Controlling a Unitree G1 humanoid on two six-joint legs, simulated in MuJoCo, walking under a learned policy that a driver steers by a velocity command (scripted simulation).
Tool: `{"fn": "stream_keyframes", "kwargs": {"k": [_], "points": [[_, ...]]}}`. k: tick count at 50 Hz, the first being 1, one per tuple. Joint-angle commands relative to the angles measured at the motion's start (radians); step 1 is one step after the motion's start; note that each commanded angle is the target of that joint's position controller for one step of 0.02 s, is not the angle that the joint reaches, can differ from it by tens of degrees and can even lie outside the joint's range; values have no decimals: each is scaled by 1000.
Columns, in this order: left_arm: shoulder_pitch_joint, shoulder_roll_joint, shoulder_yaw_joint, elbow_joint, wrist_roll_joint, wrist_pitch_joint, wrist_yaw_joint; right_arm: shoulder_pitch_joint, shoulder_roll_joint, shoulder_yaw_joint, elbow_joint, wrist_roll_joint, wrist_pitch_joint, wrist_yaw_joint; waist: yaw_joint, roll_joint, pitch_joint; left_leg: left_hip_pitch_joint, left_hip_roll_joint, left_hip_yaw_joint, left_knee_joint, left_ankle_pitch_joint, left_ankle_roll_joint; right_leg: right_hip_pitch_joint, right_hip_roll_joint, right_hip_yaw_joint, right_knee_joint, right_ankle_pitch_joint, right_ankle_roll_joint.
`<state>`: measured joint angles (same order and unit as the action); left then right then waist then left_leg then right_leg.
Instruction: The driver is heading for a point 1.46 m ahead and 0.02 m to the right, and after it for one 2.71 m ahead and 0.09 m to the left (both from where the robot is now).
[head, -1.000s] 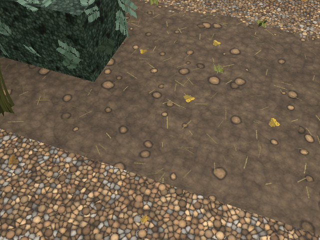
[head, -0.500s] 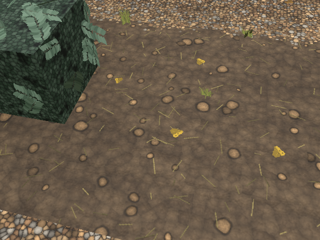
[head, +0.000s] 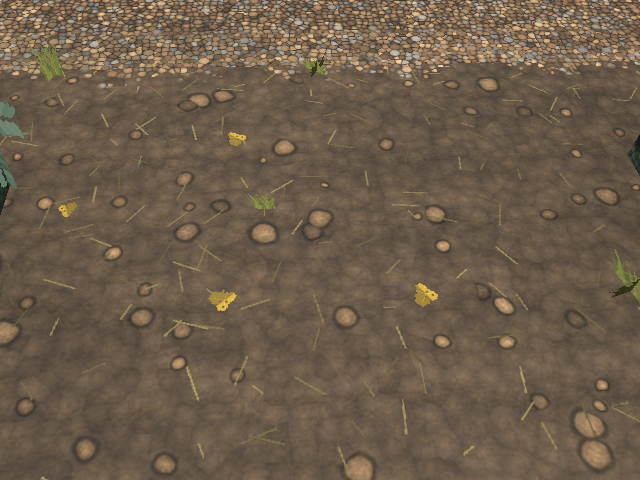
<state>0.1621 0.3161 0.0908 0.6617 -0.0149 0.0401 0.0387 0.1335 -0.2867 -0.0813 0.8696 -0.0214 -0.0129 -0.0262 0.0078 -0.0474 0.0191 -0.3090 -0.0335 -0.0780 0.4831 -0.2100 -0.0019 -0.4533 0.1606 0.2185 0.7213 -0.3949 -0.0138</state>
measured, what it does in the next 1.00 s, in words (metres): walks ahead: right foot, then left foot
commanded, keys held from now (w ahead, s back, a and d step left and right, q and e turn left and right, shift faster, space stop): w+e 0.08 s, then w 0.92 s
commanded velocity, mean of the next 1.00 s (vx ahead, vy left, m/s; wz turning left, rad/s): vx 0.39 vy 0.00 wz -0.18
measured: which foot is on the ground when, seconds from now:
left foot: down 0.00-0.38, up 0.40-0.84, down 0.86-1.00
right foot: up 0.00-0.36, down 0.38-0.86, up 0.88-1.00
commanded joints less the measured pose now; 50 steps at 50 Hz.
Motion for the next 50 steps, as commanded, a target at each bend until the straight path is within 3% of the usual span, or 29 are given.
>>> {"fn": "stream_keyframes", "kwargs": {"k": [1,3,5,8,11,15,17,18,19,20,21,22,23,25,28,32,35,38,40,41,42,43,44,45,46,47,48,49,50], "points": [[75,175,52,-53,4,-16,-9,-46,-128,-24,-92,-1,-7,-10,25,179,-110,202,350,-288,-172,268,216,-176,-77,-53,371,-103,47],[62,114,35,-48,6,1,-12,-19,-116,-18,-90,27,-2,-18,-7,175,-70,256,286,-217,-205,1,168,-275,-110,-79,420,15,63],[8,83,19,-77,-6,-6,-25,49,-129,-17,-76,26,-1,-24,-49,196,-39,265,268,-186,-258,-116,173,-300,-134,-127,381,58,68],[-60,54,2,-104,-1,-34,-30,136,-152,-20,-53,23,-20,-17,-95,194,-29,318,282,-177,-295,-147,194,-293,-155,-135,236,83,70],[-80,27,-15,-104,2,-62,-39,142,-171,-23,-45,30,-39,-2,-94,194,-8,265,284,-120,-317,-107,194,-177,-180,-185,60,99,50],[-98,40,-21,-106,-8,-84,-50,174,-200,-30,-31,49,-45,24,-91,210,30,165,287,-77,-300,-72,193,11,-171,-255,-125,94,10],[-39,42,-17,-82,-11,-89,-54,166,-203,-29,-26,62,-39,34,-37,190,19,103,284,-58,-243,-44,175,172,-146,-285,-255,166,-22],[24,57,-7,-56,-12,-86,-52,167,-184,-21,-24,59,-41,38,-1,168,-11,51,267,-39,-187,-4,154,302,-134,-284,-285,179,-40],[136,92,11,-28,-14,-82,-42,146,-144,-5,-29,45,-48,42,63,141,-70,-29,226,15,-49,69,113,476,-171,-222,-285,190,-69],[274,183,33,-10,4,-79,-30,108,-60,22,-75,20,-64,47,113,-69,-177,-244,119,140,303,-35,31,709,-392,78,-325,181,-151],[336,252,49,4,7,-84,-39,97,-65,23,-111,28,-87,42,120,-242,-207,-473,35,104,554,-350,11,758,-555,423,-443,92,-283],[286,172,23,-3,6,-97,-46,91,-152,-2,-108,49,-94,45,104,-143,-133,-547,97,33,677,-335,23,701,-543,383,-458,40,-287],[231,121,6,-12,6,-107,-51,85,-165,-6,-104,60,-95,51,74,-130,-62,-559,132,35,684,-247,44,627,-492,272,-471,47,-257],[148,79,-9,-21,6,-114,-58,74,-146,-7,-95,40,-90,52,36,-77,14,-521,169,35,608,-106,39,503,-421,139,-525,171,-225],[122,88,-3,-14,10,-122,-53,76,-94,4,-99,30,-79,60,-3,-50,12,-459,166,55,525,20,7,428,-382,15,-560,440,-220],[154,109,3,23,4,-124,-41,-48,-50,28,-148,28,-78,64,25,-35,40,-375,128,77,245,217,-16,348,-339,-106,-582,470,-193],[212,132,8,61,-6,-129,-38,-145,-51,37,-185,36,-81,74,56,-37,64,-295,94,86,112,313,-4,334,-357,-115,-598,391,-183],[228,139,12,93,-15,-123,-36,-173,-82,31,-212,38,-86,85,38,-33,75,-302,87,64,45,267,39,439,-405,-105,-557,452,-161],[229,155,16,106,-11,-113,-32,-133,-105,22,-209,34,-90,85,9,-48,37,-229,59,89,32,192,65,504,-414,-113,-478,642,-140],[220,167,18,108,-7,-105,-29,-65,-128,9,-196,32,-89,80,-34,-61,-18,-119,25,124,31,157,87,513,-396,-133,-375,830,-125],[221,150,9,110,-1,-96,-24,83,-165,-13,-156,33,-85,71,-107,-52,-116,90,5,145,34,161,117,466,-347,-171,-186,931,-98],[243,104,-13,91,20,-94,-20,255,-231,-31,-127,26,-80,60,-165,38,-264,400,169,-34,81,191,177,265,-294,-202,120,679,-63],[408,-39,-52,78,8,-115,-33,307,-310,-45,-107,17,-78,66,-72,342,-429,731,417,-574,-50,-98,358,-119,-96,-172,501,-87,4],[329,75,-32,96,-14,-136,-39,300,-204,-19,-113,37,-78,66,-128,267,-412,709,407,-699,-181,-258,337,-230,-122,-48,607,-181,-6],[213,127,-16,61,-38,-146,-45,226,-169,-7,-121,36,-76,59,-121,210,-232,577,378,-536,-195,-239,286,-310,-177,-84,621,-110,-17],[150,119,-22,45,-29,-151,-40,159,-152,0,-136,28,-76,56,-94,112,-148,427,342,-421,-210,-144,257,-285,-231,-115,570,-17,-23],[116,111,-19,41,-8,-149,-35,111,-129,5,-143,17,-77,57,-64,83,-83,294,305,-335,-233,-31,247,-249,-263,-129,505,44,-19],[137,102,-16,45,-2,-140,-35,87,-109,13,-148,4,-81,57,-27,108,-71,215,276,-278,-260,38,241,-185,-289,-121,474,87,-19],[163,83,-19,55,-2,-129,-35,77,-103,13,-148,5,-84,59,-7,123,-71,172,263,-246,-289,67,248,-146,-297,-123,452,105,-14]]}}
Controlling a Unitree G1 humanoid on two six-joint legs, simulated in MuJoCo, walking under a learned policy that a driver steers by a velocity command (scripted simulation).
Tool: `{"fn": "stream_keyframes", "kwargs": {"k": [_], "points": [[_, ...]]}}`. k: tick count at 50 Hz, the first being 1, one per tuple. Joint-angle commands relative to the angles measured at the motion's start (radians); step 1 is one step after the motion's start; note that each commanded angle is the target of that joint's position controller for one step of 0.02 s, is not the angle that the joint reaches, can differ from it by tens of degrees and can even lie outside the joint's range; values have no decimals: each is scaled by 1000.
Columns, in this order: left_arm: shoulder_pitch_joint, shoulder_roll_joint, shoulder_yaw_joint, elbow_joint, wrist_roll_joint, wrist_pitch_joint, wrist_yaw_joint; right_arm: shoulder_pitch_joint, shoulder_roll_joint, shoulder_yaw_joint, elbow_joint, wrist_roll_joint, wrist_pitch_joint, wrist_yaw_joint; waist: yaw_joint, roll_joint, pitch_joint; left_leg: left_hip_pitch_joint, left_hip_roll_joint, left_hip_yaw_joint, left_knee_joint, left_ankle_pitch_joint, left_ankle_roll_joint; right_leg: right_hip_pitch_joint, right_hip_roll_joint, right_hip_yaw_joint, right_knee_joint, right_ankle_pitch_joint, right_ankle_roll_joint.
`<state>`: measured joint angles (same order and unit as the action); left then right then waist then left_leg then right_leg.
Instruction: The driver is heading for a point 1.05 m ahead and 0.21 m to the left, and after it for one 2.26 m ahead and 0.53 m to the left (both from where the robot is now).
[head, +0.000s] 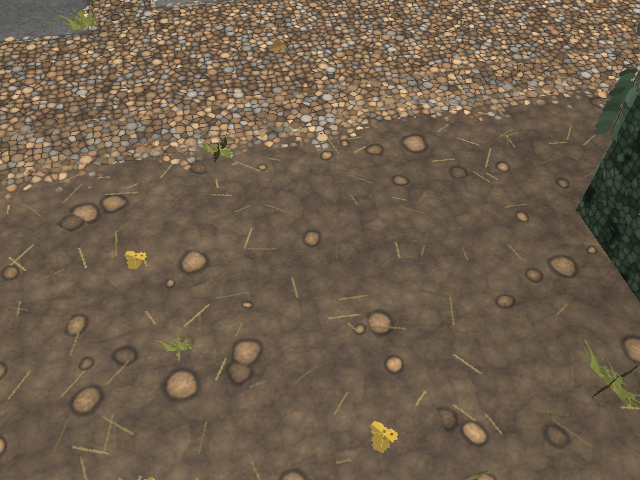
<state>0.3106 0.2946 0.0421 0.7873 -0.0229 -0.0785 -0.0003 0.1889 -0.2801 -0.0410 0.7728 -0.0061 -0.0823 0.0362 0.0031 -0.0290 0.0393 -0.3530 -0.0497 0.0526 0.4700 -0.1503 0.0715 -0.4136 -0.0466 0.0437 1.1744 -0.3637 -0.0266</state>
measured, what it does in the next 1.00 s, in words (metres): walks ahead, turning left: right foot, then left foot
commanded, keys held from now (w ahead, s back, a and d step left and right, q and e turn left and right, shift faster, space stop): w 0.44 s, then w+q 0.56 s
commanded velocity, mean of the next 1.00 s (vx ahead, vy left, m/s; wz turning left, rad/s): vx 0.50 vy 0.00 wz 0.20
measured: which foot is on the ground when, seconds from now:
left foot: down 0.00-0.42, up 0.44-0.92, down 0.94-1.00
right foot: up 0.00-0.38, down 0.40-0.96, up 0.98-1.00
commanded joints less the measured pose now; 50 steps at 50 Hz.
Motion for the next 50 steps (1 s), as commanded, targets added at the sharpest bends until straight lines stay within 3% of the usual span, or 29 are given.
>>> {"fn": "stream_keyframes", "kwargs": {"k": [1,3,6,10,14,17,18,19,20,21,22,23,24,25,26,27,30,32,36,41,42,44,45,46,47,48,49,50], "points": [[31,86,26,-65,7,0,6,23,-111,-28,-45,-3,-22,-3,10,106,-86,186,273,-341,-300,34,185,-172,-96,45,-26,81,8],[-3,72,22,-77,17,15,11,34,-127,-33,-28,5,-31,-6,15,96,-45,140,268,-279,-341,74,196,-201,-106,32,-98,129,31],[-104,59,17,-105,23,11,10,71,-145,-38,-9,8,-25,-20,-11,76,-9,164,245,-206,-364,120,180,-261,-110,21,-268,301,54],[-243,32,5,-136,15,-8,-9,137,-170,-41,16,19,-11,-29,-67,70,15,198,218,-130,-355,141,140,-207,-65,-24,-512,472,54],[-346,40,4,-176,4,-18,-33,208,-182,-45,51,25,12,-31,-100,77,37,331,272,-150,-300,156,133,-236,-38,-29,-621,431,31],[-323,68,13,-183,6,-23,-46,205,-198,-52,61,28,29,-38,-64,102,15,422,309,-166,-220,286,107,-184,-14,-34,-670,312,-10],[-264,88,23,-170,8,-25,-46,187,-206,-55,58,28,33,-41,-25,114,-21,429,298,-152,-149,432,93,-93,12,-57,-688,286,-29],[-134,124,44,-131,12,-25,-39,172,-196,-50,55,26,39,-43,46,101,-105,399,251,-111,7,565,69,94,42,-86,-715,303,-59],[41,184,66,-91,20,-22,-29,173,-153,-30,34,10,37,-46,116,57,-250,246,202,-71,255,447,34,390,-56,9,-661,349,-111],[135,295,92,-75,34,-16,-24,287,-46,4,2,4,15,-39,82,-182,-394,-178,34,-24,652,-9,-45,787,-311,464,-697,216,-272],[160,213,72,-70,19,-12,-26,261,-84,-1,17,16,-8,-33,109,-213,-448,-333,2,-159,791,-423,-48,834,-355,700,-836,106,-307],[91,161,53,-76,17,-12,-23,178,-162,-24,-3,47,-19,-26,109,-133,-283,-421,61,-180,850,-378,-37,713,-330,546,-852,65,-252],[24,134,44,-86,19,-10,-21,115,-159,-23,-18,53,-21,-26,85,-66,-186,-410,112,-152,813,-287,-32,567,-291,405,-872,119,-218],[-32,103,35,-86,24,-12,-23,84,-148,-25,-23,40,-15,-28,56,-31,-110,-379,144,-139,748,-221,-38,436,-250,307,-910,182,-199],[-69,76,27,-87,31,-20,-25,97,-141,-32,-16,35,0,-31,22,-54,-77,-321,173,-149,699,-168,-43,348,-217,230,-949,225,-181],[-88,73,29,-82,35,-28,-27,126,-121,-30,-6,36,16,-31,2,-77,-68,-268,179,-151,683,-135,-51,290,-203,183,-983,248,-177],[-92,93,40,-53,40,-47,-22,123,-85,-29,-9,34,43,-38,-17,-53,-32,-284,177,-168,632,-47,-76,235,-199,61,-1042,359,-185],[-79,102,44,-33,43,-48,-13,78,-80,-31,-26,30,43,-38,-7,-37,-13,-335,172,-182,541,53,-86,264,-192,-7,-1052,419,-177],[-68,122,47,-13,36,-40,1,-35,-52,-21,-62,25,31,-15,34,-23,17,-300,155,-109,297,247,-76,295,-165,-136,-1068,439,-139],[7,156,61,34,15,-5,10,-168,-41,-15,-144,25,31,14,81,-5,61,-369,139,-50,162,173,-35,484,-231,-182,-1008,529,-127],[6,163,64,37,10,4,12,-175,-46,-17,-159,25,32,20,74,-11,58,-366,129,-34,151,126,-21,517,-242,-192,-976,599,-119],[-16,191,73,30,5,20,20,-137,-73,-32,-173,24,36,27,34,-45,9,-268,74,25,148,22,16,550,-243,-221,-858,916,-96],[-26,203,77,26,4,29,26,-70,-98,-47,-165,25,40,26,-9,-63,-40,-172,35,53,154,-28,39,551,-236,-234,-748,1072,-85],[-43,206,76,21,2,37,31,62,-139,-72,-137,28,43,21,-86,-54,-110,8,-7,66,111,-8,70,501,-209,-256,-568,1117,-61],[-43,186,66,9,8,33,35,230,-205,-106,-98,29,50,3,-169,0,-199,303,15,-26,67,37,116,311,-167,-262,-306,934,-22],[53,46,22,-42,45,8,18,254,-323,-130,-91,36,51,-13,-79,268,-283,686,278,-529,40,-44,286,-159,9,-232,74,67,44],[0,71,14,-55,25,-35,2,267,-276,-109,-126,30,37,-9,-108,215,-437,792,392,-904,-133,-163,379,-322,100,12,239,-241,47],[-111,137,33,-87,-16,-60,-11,242,-212,-90,-121,20,26,-6,-139,144,-318,722,361,-764,-166,-133,314,-411,38,64,240,-159,23]]}}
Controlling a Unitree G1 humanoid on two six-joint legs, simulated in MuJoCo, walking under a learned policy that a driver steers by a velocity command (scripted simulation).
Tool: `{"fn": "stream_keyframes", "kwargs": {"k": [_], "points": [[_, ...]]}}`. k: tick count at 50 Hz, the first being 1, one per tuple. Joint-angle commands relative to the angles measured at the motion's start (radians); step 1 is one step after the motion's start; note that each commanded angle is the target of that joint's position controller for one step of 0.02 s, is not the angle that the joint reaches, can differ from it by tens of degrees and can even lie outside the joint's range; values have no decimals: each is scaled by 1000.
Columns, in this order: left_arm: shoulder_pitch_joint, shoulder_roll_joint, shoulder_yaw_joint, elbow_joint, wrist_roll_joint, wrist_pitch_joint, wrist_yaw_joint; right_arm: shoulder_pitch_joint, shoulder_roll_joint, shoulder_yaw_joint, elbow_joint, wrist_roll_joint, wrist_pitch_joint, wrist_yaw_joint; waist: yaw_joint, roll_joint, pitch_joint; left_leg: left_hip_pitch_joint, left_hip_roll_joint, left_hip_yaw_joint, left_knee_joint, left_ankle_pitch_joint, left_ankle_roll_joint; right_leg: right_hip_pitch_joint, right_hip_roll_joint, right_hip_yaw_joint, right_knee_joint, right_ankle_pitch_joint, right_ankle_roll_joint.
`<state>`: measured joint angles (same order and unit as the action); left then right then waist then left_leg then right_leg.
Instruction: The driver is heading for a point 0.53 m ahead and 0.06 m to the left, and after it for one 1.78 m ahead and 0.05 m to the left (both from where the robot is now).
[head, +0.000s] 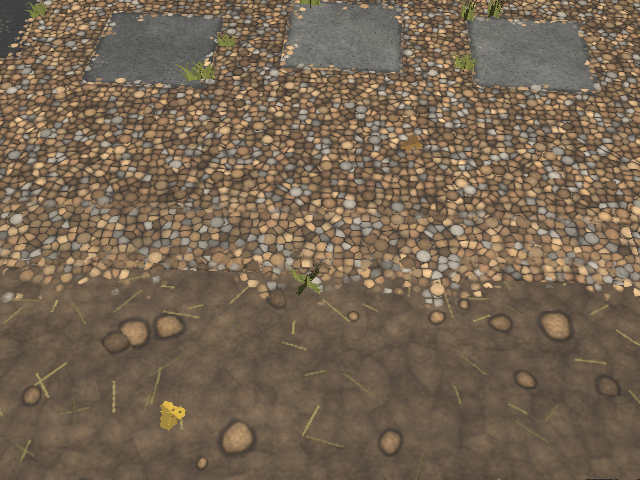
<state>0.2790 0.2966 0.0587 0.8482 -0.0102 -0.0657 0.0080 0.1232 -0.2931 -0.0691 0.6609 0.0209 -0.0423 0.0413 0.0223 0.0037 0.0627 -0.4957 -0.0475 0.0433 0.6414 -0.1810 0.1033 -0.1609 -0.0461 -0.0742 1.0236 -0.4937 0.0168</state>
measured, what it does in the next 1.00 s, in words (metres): walks ahead: right foot, then left foot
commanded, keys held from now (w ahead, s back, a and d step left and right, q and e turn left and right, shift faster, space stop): w+q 0.28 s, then w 0.24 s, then no key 0.48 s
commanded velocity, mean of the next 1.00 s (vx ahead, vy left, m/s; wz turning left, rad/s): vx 0.36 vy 0.00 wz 0.29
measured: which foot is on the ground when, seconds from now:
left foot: down 0.00-0.44, up 0.46-0.82, down 0.84-1.00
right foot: up 0.00-0.40, down 0.42-0.86, up 0.88-1.00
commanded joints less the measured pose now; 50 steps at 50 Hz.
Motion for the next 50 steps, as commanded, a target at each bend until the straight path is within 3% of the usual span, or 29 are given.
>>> {"fn": "stream_keyframes", "kwargs": {"k": [1,2,3,5,7,11,14,18,20,21,22,23,24,25,26,27,29,31,34,38,40,42,43,44,45,46,48,50], "points": [[-112,125,10,-163,-29,-85,-20,254,-171,-54,-11,-4,-20,-12,-121,48,-235,719,317,-623,-339,-34,244,-653,-6,170,306,59,-36],[-119,122,13,-155,-3,-87,-12,184,-142,-44,-23,-3,-20,-13,-75,-8,-161,568,276,-524,-349,71,214,-599,-40,161,211,109,-31],[-102,134,22,-151,12,-77,-9,139,-115,-34,-40,-12,-21,-17,-38,12,-135,465,248,-462,-369,166,204,-524,-64,165,154,147,-22],[-72,120,24,-151,22,-53,-10,112,-119,-35,-55,-14,-21,-24,-4,30,-116,357,218,-412,-405,254,208,-459,-68,153,85,179,7],[-95,92,16,-160,28,-37,-6,130,-143,-41,-48,-11,-24,-37,-4,27,-95,283,195,-350,-419,312,205,-448,-58,130,-12,237,41],[-250,50,-3,-200,24,-38,-11,182,-162,-47,-27,-2,-12,-57,-62,62,-66,226,125,-280,-401,209,139,-390,-3,117,-328,505,64],[-327,62,-1,-225,7,-47,-23,232,-169,-50,-6,3,-4,-59,-96,81,-62,245,140,-330,-372,122,116,-335,35,126,-453,581,58],[-301,102,16,-222,6,-64,-39,255,-140,-42,18,0,1,-63,-81,115,-65,379,206,-415,-274,111,93,-312,25,143,-524,496,4],[-187,125,34,-193,14,-72,-35,238,-121,-36,16,-5,5,-59,-17,127,-100,389,171,-402,-163,252,62,-156,44,103,-581,453,-46],[-67,163,47,-178,28,-77,-30,234,-79,-19,5,-13,3,-55,39,87,-210,331,120,-350,32,248,29,49,-47,182,-553,460,-102],[69,252,71,-155,42,-74,-26,349,-27,0,-7,-5,-6,-57,34,-134,-368,40,-9,-234,378,1,-48,411,-253,529,-561,377,-251],[139,230,72,-108,12,-62,-40,395,-46,4,0,11,-15,-59,39,-323,-390,-194,-48,-210,590,-397,-81,507,-358,875,-707,96,-332],[96,153,50,-120,-6,-58,-39,300,-129,-15,-1,19,-17,-57,62,-183,-242,-289,6,-247,668,-347,-78,408,-332,817,-743,-49,-292],[40,120,37,-132,3,-49,-36,196,-140,-16,-22,12,-17,-57,61,-101,-147,-295,48,-206,667,-268,-74,286,-290,669,-747,-2,-253],[-4,100,27,-133,13,-43,-35,138,-128,-14,-39,-4,-20,-54,41,-62,-73,-278,79,-177,608,-212,-73,162,-245,564,-772,106,-244],[-42,77,17,-135,22,-43,-33,123,-115,-18,-41,-15,-21,-52,12,-70,-40,-229,111,-168,543,-169,-78,80,-212,487,-786,277,-234],[-63,67,10,-127,25,-47,-32,165,-77,-13,-26,-17,-15,-50,-27,-102,-61,-123,120,-135,461,-171,-101,10,-174,359,-780,671,-230],[-61,95,15,-105,22,-50,-28,158,-39,0,-29,-24,-11,-55,-36,-98,-86,-84,112,-103,337,-145,-126,-6,-165,260,-768,956,-244],[-59,131,24,-79,10,-30,-16,104,-12,15,-29,-25,-9,-51,-19,-106,-132,22,96,-70,130,42,-135,-20,-129,155,-764,1022,-221],[-8,135,21,-39,-1,-5,-10,9,-34,8,-46,-20,-8,-40,18,-105,-134,81,68,-74,-34,164,-120,32,-138,154,-730,907,-198],[-20,139,21,-30,-7,4,-8,-1,-50,1,-51,-26,-11,-35,4,-103,-126,118,60,-76,-105,153,-94,47,-150,175,-679,850,-183],[-17,116,12,-19,-9,6,-7,60,-76,-13,-27,-38,-15,-40,-31,-69,-144,270,56,-73,-243,309,-53,24,-101,169,-579,761,-132],[8,84,-1,-24,15,-3,-8,101,-137,-26,-29,-50,-15,-50,-31,6,-209,426,170,-174,-202,681,-9,-45,-46,133,-472,628,-81],[135,15,-25,-7,31,-11,-12,111,-144,-22,-34,-65,-3,-58,18,159,-318,643,345,-337,-130,917,135,-207,19,98,-321,248,-17],[112,31,-29,2,23,2,-11,134,-56,0,-22,-52,11,-55,-28,200,-363,623,399,-424,-172,827,205,-239,24,124,-216,-109,19],[54,73,-18,-13,9,21,-10,122,-25,13,-7,-40,15,-47,-35,176,-306,562,373,-435,-216,626,191,-283,11,140,-168,-199,34],[4,88,-7,-15,11,62,7,40,-63,7,-4,-37,20,-40,-19,120,-203,408,332,-399,-290,341,138,-294,-12,141,-151,-129,55],[26,74,-5,1,15,86,19,-56,-84,0,-9,-45,24,-44,25,142,-158,234,276,-320,-338,210,97,-173,-19,126,-238,-14,65]]}}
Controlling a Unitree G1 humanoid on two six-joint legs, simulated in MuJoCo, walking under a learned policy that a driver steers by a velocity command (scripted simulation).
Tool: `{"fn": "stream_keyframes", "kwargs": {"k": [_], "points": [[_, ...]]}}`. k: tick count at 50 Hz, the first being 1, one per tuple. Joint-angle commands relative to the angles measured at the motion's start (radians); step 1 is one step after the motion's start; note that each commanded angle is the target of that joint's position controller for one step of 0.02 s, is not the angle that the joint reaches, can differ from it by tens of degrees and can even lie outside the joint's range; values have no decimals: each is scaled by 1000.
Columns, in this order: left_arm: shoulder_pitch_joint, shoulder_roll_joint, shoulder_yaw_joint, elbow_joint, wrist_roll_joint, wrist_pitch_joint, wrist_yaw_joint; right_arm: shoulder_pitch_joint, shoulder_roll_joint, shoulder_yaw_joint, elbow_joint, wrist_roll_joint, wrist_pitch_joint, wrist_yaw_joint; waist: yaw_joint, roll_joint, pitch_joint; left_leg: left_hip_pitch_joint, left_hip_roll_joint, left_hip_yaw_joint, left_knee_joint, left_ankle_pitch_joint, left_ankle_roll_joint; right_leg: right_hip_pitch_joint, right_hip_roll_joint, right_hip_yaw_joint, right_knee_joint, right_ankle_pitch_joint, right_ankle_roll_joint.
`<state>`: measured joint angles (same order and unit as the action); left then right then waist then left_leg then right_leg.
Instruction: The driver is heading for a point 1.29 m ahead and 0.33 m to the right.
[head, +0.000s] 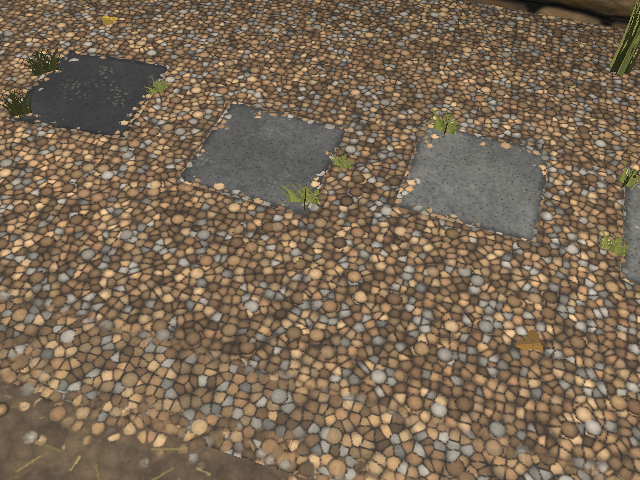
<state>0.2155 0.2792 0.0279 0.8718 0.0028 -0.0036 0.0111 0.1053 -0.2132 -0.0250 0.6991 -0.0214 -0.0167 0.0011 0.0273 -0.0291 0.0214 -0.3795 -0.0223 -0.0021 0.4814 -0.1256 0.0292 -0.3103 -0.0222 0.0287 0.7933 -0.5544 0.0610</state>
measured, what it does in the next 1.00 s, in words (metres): steps on the spot: right foot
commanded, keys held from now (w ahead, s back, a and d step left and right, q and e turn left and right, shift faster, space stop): no key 1.00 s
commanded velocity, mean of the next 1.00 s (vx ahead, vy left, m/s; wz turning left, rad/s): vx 0.02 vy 0.00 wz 0.01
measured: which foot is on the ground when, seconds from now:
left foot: down 0.00-1.00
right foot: up 0.00-0.08, down 0.10-1.00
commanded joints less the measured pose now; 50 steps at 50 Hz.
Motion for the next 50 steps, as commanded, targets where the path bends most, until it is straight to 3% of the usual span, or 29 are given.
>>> {"fn": "stream_keyframes", "kwargs": {"k": [1,4,5,6,7,9,10,13,22,36,50], "points": [[107,71,21,-7,3,25,16,-60,-157,-43,-44,-6,2,-6,31,179,-116,70,219,-227,-181,124,157,43,-32,3,-66,127,18],[115,46,16,19,20,20,10,-46,-116,-32,-12,7,7,-9,39,157,-124,23,151,-148,-158,-112,100,185,-7,-35,-277,382,-8],[85,67,17,5,32,20,9,-13,-100,-28,9,7,6,-8,22,125,-94,5,126,-138,-154,-237,55,187,-38,0,-323,418,-29],[55,107,22,-13,29,20,13,6,-102,-27,20,1,6,-6,-7,71,-44,4,94,-121,-135,-325,20,132,-81,37,-364,351,-57],[23,144,34,0,14,20,16,18,-103,-31,20,2,6,-8,-39,-34,4,60,49,-73,-117,-276,-6,7,-70,34,-372,169,-87],[-4,85,21,4,18,2,16,-4,-117,-37,34,5,4,-19,-28,-45,14,153,47,-61,-50,-152,-8,-65,-61,38,-416,135,-74],[-9,81,19,10,17,-8,16,3,-110,-37,45,7,5,-23,-30,-49,7,168,51,-62,-36,-92,0,-52,-57,34,-415,192,-62],[19,77,17,34,8,-25,13,28,-108,-40,78,9,4,-24,-20,-21,-36,195,52,-56,-9,65,7,11,-49,22,-382,316,-54],[33,70,12,84,2,-14,16,45,-117,-47,175,19,17,-32,-14,28,-39,231,54,-49,2,173,-3,61,-31,4,-370,435,-63],[48,49,5,145,3,-10,17,34,-124,-44,302,22,33,-47,-22,23,-6,243,54,-43,-27,126,-16,71,-16,-11,-409,414,-66],[103,28,-4,184,3,-12,23,49,-110,-32,383,22,33,-48,-27,26,21,222,49,-37,-51,54,-21,54,-8,-18,-433,338,-67]]}}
